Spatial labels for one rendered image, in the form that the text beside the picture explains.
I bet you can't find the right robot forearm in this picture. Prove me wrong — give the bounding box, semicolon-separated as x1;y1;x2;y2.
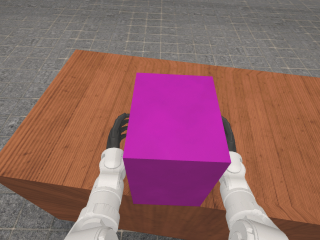
219;151;280;231

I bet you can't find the pedestal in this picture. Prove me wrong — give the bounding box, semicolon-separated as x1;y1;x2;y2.
0;49;320;240

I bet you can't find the robot right hand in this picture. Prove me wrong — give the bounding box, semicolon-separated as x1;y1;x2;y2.
221;115;237;152

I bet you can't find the left robot upper arm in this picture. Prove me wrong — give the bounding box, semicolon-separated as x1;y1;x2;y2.
64;225;118;240

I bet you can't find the carton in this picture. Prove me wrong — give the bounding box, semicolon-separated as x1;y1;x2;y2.
123;72;232;207

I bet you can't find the robot left hand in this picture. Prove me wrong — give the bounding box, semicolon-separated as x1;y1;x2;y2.
106;113;130;149

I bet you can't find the right robot upper arm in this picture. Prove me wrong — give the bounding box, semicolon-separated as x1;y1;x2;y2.
228;218;289;240

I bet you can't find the left robot forearm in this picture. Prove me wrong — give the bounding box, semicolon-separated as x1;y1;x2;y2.
67;147;126;235

